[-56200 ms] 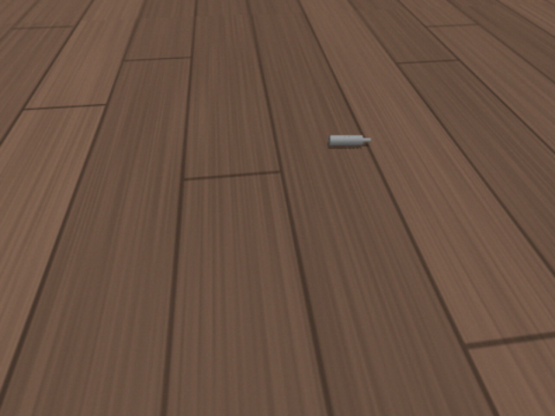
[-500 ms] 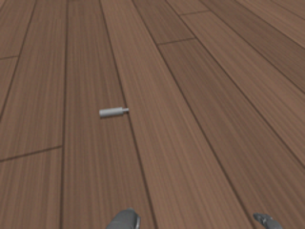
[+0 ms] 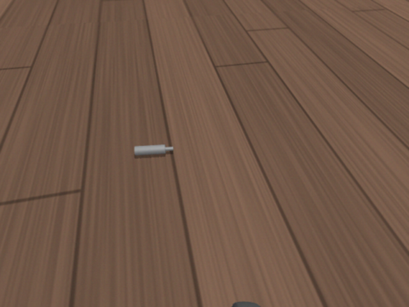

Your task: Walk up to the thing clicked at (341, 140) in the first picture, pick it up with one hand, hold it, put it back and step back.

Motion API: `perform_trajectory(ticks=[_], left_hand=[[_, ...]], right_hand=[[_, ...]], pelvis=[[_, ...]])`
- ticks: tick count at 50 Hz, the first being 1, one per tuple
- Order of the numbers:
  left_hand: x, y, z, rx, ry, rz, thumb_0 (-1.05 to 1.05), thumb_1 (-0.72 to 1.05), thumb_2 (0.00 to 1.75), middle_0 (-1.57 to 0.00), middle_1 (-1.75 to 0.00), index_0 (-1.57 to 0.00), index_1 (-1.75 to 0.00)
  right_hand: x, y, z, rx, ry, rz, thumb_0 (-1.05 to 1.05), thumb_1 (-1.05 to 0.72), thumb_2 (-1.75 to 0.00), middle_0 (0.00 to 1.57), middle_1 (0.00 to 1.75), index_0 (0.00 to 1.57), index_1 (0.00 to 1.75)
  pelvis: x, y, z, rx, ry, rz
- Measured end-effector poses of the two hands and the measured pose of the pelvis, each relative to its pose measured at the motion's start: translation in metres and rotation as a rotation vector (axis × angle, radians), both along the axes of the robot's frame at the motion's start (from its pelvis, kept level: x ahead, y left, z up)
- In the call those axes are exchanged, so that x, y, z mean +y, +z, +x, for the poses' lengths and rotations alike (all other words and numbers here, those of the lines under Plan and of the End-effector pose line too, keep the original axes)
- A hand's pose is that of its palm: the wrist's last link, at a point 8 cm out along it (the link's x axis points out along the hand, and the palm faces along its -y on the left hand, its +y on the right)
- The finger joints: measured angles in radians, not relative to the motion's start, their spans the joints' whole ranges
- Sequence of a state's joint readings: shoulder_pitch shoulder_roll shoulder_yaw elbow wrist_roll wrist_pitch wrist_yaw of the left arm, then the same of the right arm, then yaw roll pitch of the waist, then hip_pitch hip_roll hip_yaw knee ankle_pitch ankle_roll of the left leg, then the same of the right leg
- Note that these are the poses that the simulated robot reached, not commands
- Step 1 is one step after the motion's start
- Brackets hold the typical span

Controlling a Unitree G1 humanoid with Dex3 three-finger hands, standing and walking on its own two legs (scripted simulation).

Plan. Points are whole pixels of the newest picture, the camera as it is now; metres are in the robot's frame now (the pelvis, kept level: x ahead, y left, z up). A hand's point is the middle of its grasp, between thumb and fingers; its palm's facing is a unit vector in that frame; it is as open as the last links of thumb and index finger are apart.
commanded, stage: step back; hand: left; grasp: from above
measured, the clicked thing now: (154, 149) +1.09 +0.26 -0.74
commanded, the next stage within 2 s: stand in 0.54 s
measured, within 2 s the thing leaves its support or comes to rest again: neither
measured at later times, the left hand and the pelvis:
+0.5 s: hand out of the picture +0.13 +0.29 -0.15, palm faces +0.04 -0.93 -0.37, open 7.4 cm; pelvis +0.04 +0.02 +0.00, yaw +1 degrees
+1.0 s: hand out of the picture +0.11 +0.26 -0.14, palm faces -0.01 -0.94 -0.34, open 7.4 cm; pelvis +0.03 +0.01 +0.02, yaw +1 degrees
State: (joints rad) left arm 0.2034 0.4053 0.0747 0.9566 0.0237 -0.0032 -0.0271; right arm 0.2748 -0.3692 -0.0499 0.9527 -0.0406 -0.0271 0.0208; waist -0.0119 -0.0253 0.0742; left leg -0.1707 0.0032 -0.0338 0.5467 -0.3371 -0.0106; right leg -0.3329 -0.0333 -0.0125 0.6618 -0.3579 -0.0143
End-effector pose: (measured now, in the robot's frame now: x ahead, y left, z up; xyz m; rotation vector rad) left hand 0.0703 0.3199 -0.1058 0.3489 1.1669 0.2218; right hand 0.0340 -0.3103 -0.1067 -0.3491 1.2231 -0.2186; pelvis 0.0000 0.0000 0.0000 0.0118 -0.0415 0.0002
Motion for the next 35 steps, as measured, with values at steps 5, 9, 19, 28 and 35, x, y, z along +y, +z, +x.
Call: perform_trajectory(ticks=[5, 9, 19, 28, 35], left_hand=[[-0.021, -0.003, 0.009, -0.025, 0.018, 0.009, 0.01, 0.9, 0.89, -0.2, -0.3, -0.2, -0.3], [-0.03, 0.003, 0.014, -0.031, 0.033, -0.003, 0.01, 0.9, 0.89, -0.2, -0.3, -0.2, -0.3], [-0.003, -0.006, 0.037, -0.017, 0.06, -0.003, 0.01, 0.9, 0.89, -0.2, -0.3, -0.2, -0.3], [0.011, -0.007, 0.058, -0.021, 0.04, -0.011, 0.01, 0.9, 0.89, -0.2, -0.3, -0.2, -0.3], [0.0, -0.001, 0.057, -0.003, 0.023, -0.042, 0.01, 0.91, 0.89, -0.2, -0.29, -0.2, -0.3]], right_hand=[[-0.014, -0.015, 0.032, -0.006, 0.007, 0.001, 0.01, -0.9, -0.9, 0.21, 0.3, 0.21, 0.3], [-0.009, -0.016, 0.057, -0.018, 0.04, 0.022, 0.01, -0.9, -0.9, 0.21, 0.3, 0.2, 0.3], [0.022, -0.018, 0.086, -0.005, 0.06, 0.025, 0.01, -0.9, -0.9, 0.21, 0.3, 0.2, 0.3], [0.039, -0.006, 0.105, -0.031, 0.046, 0.03, 0.01, -0.9, -0.9, 0.21, 0.3, 0.21, 0.3], [0.043, 0.004, 0.119, -0.081, 0.061, 0.047, 0.01, -0.9, -0.9, 0.21, 0.3, 0.21, 0.3]], pelvis=[[-0.013, -0.007, 0.012, -0.009, 0.013, -0.029], [-0.012, -0.002, 0.021, -0.003, 0.023, -0.007], [0.009, -0.005, 0.036, 0.007, 0.025, 0.008], [0.018, 0.0, 0.041, 0.007, 0.016, -0.019], [0.02, 0.01, 0.044, -0.003, 0.016, -0.016]])
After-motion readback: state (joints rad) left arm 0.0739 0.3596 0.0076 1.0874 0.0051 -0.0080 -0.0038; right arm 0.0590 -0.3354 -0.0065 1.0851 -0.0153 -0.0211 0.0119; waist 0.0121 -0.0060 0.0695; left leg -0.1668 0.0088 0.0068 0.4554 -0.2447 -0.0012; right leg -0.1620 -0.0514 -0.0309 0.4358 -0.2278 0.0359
